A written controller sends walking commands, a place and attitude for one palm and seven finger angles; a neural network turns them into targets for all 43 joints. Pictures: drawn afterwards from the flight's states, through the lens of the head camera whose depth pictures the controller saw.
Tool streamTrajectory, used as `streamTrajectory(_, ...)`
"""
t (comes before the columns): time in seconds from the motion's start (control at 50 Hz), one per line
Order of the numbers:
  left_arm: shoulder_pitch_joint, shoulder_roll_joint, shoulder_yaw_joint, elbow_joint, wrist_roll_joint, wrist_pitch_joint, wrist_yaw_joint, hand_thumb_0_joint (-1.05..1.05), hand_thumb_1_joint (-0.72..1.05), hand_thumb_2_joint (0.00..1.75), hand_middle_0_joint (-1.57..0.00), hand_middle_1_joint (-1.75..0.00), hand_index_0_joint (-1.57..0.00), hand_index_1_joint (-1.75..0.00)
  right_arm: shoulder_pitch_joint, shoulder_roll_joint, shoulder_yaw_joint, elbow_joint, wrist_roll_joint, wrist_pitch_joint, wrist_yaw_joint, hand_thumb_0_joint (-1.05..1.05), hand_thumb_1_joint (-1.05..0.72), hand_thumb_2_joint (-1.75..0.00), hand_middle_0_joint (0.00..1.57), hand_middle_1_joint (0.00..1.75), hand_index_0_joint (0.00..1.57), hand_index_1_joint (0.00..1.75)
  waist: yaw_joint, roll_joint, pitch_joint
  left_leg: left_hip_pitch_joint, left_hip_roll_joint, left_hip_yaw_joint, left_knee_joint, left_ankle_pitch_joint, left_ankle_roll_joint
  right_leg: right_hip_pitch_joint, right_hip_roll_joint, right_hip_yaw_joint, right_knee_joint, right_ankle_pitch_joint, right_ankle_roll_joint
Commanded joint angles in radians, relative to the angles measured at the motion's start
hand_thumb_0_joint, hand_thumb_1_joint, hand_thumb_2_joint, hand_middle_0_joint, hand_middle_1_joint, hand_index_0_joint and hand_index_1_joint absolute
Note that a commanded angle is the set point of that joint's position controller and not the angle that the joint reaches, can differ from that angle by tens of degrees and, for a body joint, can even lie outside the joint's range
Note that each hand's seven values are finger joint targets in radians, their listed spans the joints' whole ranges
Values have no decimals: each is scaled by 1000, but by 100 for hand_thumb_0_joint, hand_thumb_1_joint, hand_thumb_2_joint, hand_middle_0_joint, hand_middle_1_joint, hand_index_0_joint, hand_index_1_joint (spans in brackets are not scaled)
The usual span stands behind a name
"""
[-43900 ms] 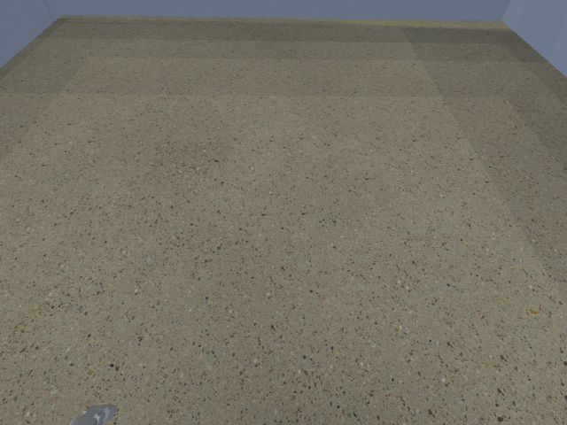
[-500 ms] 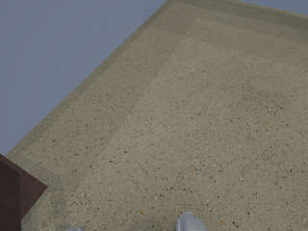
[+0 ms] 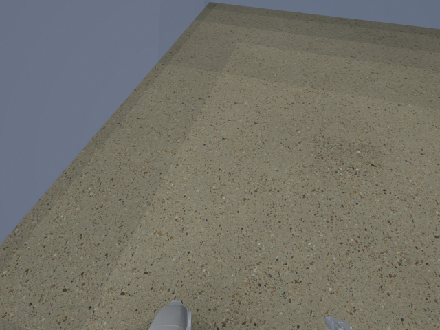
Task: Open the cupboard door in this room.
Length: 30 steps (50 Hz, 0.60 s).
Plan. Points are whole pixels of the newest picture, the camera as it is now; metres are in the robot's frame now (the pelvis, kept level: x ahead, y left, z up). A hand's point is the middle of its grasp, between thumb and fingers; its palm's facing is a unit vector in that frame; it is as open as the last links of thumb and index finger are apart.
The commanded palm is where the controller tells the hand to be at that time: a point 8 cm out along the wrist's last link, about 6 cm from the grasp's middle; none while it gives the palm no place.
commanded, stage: walk to a spot facing it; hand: left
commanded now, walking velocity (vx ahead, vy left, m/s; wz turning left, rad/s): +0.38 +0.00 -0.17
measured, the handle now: out of the picture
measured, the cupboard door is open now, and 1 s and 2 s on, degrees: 50 50 50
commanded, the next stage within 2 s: turn to face it in 0.82 s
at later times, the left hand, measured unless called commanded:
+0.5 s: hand (161, 230) +0.36 +0.19 -0.16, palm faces -0.15 -0.96 -0.22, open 7.3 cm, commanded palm none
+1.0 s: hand (199, 205) +0.46 +0.10 -0.19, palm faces -0.03 -0.99 -0.15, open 7.2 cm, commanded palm none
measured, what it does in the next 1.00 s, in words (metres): walks ahead: left foot, then right foot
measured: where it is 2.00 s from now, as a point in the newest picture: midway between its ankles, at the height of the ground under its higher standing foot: (262, 241)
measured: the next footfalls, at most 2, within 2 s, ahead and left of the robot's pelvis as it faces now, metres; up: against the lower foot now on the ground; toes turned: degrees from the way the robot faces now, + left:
left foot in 0.18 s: +0.22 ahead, +0.13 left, +0.00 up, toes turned +4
right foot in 0.60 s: +0.39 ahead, -0.15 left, +0.00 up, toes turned -17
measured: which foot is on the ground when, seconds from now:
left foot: up 0.00-0.16, down 0.18-0.60, up 0.62-1.00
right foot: down 0.00-0.16, up 0.18-0.58, down 0.60-1.00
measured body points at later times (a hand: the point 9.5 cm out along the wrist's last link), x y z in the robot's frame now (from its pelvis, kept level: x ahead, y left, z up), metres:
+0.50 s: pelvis +0.24 +0.01 +0.00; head +0.27 -0.01 +0.45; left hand +0.37 +0.24 -0.14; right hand +0.13 -0.22 -0.15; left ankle +0.18 +0.13 -0.74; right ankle +0.32 -0.15 -0.71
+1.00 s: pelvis +0.48 -0.07 -0.01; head +0.51 -0.06 +0.43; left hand +0.46 +0.15 -0.18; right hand +0.55 -0.32 -0.15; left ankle +0.61 +0.02 -0.73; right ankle +0.35 -0.14 -0.74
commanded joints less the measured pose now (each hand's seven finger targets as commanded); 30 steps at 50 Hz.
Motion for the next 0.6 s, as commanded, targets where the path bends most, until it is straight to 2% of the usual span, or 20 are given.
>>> streamTrajectory(0.0, 109, 135, 19, -6, -2, -24, 17, 0, 90, 90, -20, -30, -20, -30, -103, -42, -2, -89, 3, -29, 10, 0, -90, -90, 20, 30, 20, 30, 23, -104, 55, -62, -24, 17, -121, -19, 16, 112, -315, 226, -73, 459, -96)
streamTrajectory(0.04, 131, 136, 17, 12, -1, -21, 22, 0, 90, 90, -20, -30, -20, -30, -132, -41, 1, -89, 4, -35, 11, 0, -90, -90, 20, 30, 20, 30, 28, -115, 57, 2, -49, 37, -184, -45, 32, 127, -317, 223, -38, 564, -86)
streamTrajectory(0.06, 127, 144, 18, 16, -1, -21, 23, 0, 90, 90, -20, -30, -20, -30, -109, -45, 1, -81, 3, -38, 8, 0, -90, -90, 20, 30, 20, 30, 8, -110, 41, 63, -72, 53, -227, -63, 42, 129, -309, 212, 3, 638, -79)
streamTrajectory(0.08, 117, 148, 21, 21, -2, -22, 24, 0, 90, 90, -20, -30, -20, -30, -52, -54, -3, -59, 1, -43, 2, 0, -90, -90, 20, 30, 20, 30, -21, -77, 11, 178, -102, 80, -284, -54, 51, 108, -294, 192, 77, 734, -66)
streamTrajectory(0.1, 89, 153, 23, 16, -7, -23, 25, 0, 90, 90, -20, -30, -20, -30, 76, -69, -6, -15, -2, -49, -9, 0, -90, -90, 20, 30, 20, 30, -84, -81, -34, 356, -124, 99, -355, 4, 69, 41, -259, 148, 187, 781, -39)
streamTrajectory(0.12, 81, 137, 25, 8, -11, -24, 23, 0, 90, 90, -20, -30, -20, -30, 236, -123, -18, 34, -9, -54, -20, 0, -90, -90, 20, 30, 20, 30, -143, -45, -126, 649, -42, 6, -381, 65, 105, -143, -224, 133, 378, 633, -2)
streamTrajectory(0.14, 131, 85, 20, -7, -20, -25, 14, 0, 90, 90, -20, -30, -20, -30, 376, -234, -45, 63, -29, -61, -30, 0, -90, -90, 20, 30, 20, 30, -172, 171, -261, 916, 249, -359, -398, 87, 229, -415, -101, 31, 700, 221, 44)
streamTrajectory(0.16, 76, 84, 12, -38, -13, -40, 11, 0, 90, 90, -20, -30, -20, -30, 451, -254, -41, 75, -16, -49, -32, 0, -90, -90, 20, 30, 20, 30, -180, 202, -256, 905, 391, -529, -515, 212, 314, -524, -44, 42, 953, -254, 42)
streamTrajectory(0.18, 15, 96, 13, -48, -7, -31, 15, 0, 90, 90, -20, -30, -20, -30, 387, -227, -31, 63, -9, -46, -38, 0, -90, -90, 20, 30, 20, 30, -151, 138, -177, 778, 399, -514, -542, 161, 312, -597, -110, 88, 1073, -226, 47)
streamTrajectory(0.22, -54, 69, 22, -49, 6, -11, -1, 0, 90, 90, -20, -30, -20, -30, 272, -116, -5, 39, -13, -62, -40, 0, -90, -90, 20, 30, 20, 30, -92, 61, -2, 523, 303, -346, -623, 68, 246, -607, -175, 100, 1068, -93, 64)
streamTrajectory(0.26, -8, 22, 17, -36, 14, 20, -12, 0, 90, 90, -20, -30, -20, -30, 239, -82, 9, 48, -9, -76, -43, 0, -90, -90, 20, 30, 20, 30, -35, 82, 12, 447, 238, -180, -660, 84, 210, -563, -190, 82, 968, -39, 79)
streamTrajectory(0.3, -10, 7, 15, -39, 13, 39, -18, 0, 90, 90, -20, -30, -20, -30, 237, -83, 9, 65, -5, -77, -39, 0, -90, -90, 20, 30, 20, 30, -9, 90, 17, 386, 201, -62, -687, 72, 196, -513, -209, 57, 829, 7, 87)
streamTrajectory(0.34, -50, -5, 13, -55, 14, 46, -25, 0, 90, 90, -20, -30, -20, -30, 246, -83, 5, 77, -7, -73, -33, 0, -90, -90, 20, 30, 20, 30, -4, 94, 56, 322, 165, 16, -717, 32, 184, -455, -212, 10, 658, 64, 92)
streamTrajectory(0.42, -187, 22, 11, -91, 12, 46, -33, 0, 90, 90, -20, -30, -20, -30, 321, -105, 5, 114, -12, -62, -24, 0, -90, -90, 20, 30, 20, 30, -40, 68, 98, 353, 174, 40, -727, -8, 185, -408, -190, -54, 446, 124, 90)
streamTrajectory(0.48, -231, 50, 10, -107, 10, 39, -34, 0, 90, 90, -20, -30, -20, -30, 358, -124, 6, 136, -16, -55, -23, 0, -90, -90, 20, 30, 20, 30, -40, 89, 91, 426, 182, 53, -673, 43, 172, -365, -163, -83, 357, 91, 75)
streamTrajectory(0.5, -223, 63, 11, -105, 11, 36, -33, 0, 90, 90, -20, -30, -20, -30, 366, -130, 7, 142, -16, -52, -24, 0, -90, -90, 20, 30, 20, 30, -32, 84, 68, 442, 185, 54, -633, 114, 164, -306, -149, -96, 321, 69, 63)
streamTrajectory(0.52, -169, 82, 15, -86, 10, 31, -31, 0, 90, 90, -20, -30, -20, -30, 365, -135, 9, 148, -13, -49, -24, 0, -90, -90, 20, 30, 20, 30, 0, 56, 40, 437, 169, 74, -542, 222, 149, -201, -122, -118, 271, 66, 50)
streamTrajectory(0.54, -33, 118, 24, -41, 11, 20, -26, 0, 90, 90, -20, -30, -20, -30, 356, -136, 12, 150, -6, -49, -22, 0, -90, -90, 20, 30, 20, 30, 62, 6, -29, 393, 119, 119, -365, 309, 119, -7, -106, -109, 221, 61, 28)
streamTrajectory(0.56, 145, 204, 50, 11, 16, 6, -13, 0, 90, 90, -20, -30, -20, -30, 345, -109, 15, 138, 10, -55, -11, 0, -90, -90, 20, 30, 20, 30, 138, -124, -153, 202, 48, 183, -85, 195, 80, 270, -275, 104, 157, -67, -37)
streamTrajectory(0.58, 253, 310, 75, 37, 5, 6, 3, 0, 90, 90, -20, -30, -20, -30, 336, -58, 18, 94, 21, -57, -10, 0, -90, -90, 20, 30, 20, 30, 153, -359, -228, -39, -84, 168, 246, -405, 43, 422, -544, 541, 3, -49, -148)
